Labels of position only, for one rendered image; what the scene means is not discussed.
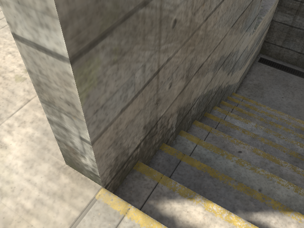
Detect stairs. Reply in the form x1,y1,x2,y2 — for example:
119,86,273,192
114,92,304,228

